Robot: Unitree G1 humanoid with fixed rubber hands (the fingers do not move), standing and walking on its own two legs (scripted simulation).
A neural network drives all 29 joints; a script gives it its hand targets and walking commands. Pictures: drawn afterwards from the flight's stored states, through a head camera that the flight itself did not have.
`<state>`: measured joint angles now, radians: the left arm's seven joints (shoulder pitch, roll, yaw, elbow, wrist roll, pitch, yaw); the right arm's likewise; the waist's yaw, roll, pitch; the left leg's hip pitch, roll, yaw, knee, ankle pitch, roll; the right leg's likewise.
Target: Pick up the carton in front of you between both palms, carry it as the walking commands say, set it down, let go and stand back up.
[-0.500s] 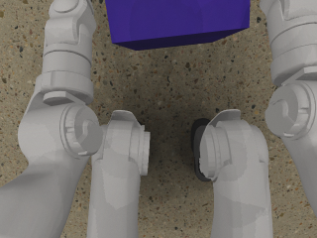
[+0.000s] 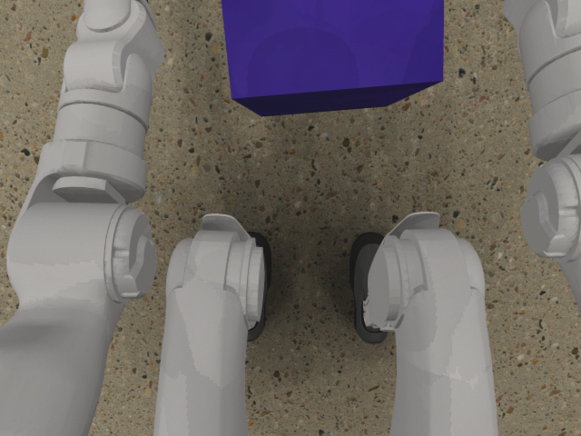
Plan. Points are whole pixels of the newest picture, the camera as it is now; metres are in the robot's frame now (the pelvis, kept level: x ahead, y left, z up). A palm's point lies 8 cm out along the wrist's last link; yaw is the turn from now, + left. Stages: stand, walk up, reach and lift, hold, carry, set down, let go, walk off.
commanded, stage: set down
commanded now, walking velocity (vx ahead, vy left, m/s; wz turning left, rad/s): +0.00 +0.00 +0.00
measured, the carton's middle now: (323, 22) +0.56 -0.03 -0.26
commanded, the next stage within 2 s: let go in 0.84 s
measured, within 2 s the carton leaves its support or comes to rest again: neither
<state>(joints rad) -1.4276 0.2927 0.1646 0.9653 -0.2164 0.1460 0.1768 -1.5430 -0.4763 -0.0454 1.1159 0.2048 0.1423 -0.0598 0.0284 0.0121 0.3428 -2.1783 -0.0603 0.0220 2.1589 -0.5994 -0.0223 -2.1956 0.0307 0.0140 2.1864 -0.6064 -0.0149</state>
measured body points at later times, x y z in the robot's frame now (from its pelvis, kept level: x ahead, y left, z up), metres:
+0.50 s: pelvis +0.01 +0.00 +0.13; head +0.36 -0.03 +0.42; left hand +0.58 +0.17 +0.02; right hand +0.59 -0.22 +0.02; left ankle +0.11 +0.12 -0.35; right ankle +0.10 -0.11 -0.35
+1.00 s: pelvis +0.04 +0.00 +0.27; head +0.36 -0.02 +0.59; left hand +0.56 +0.17 +0.15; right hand +0.57 -0.23 +0.16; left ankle +0.11 +0.12 -0.35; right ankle +0.10 -0.11 -0.35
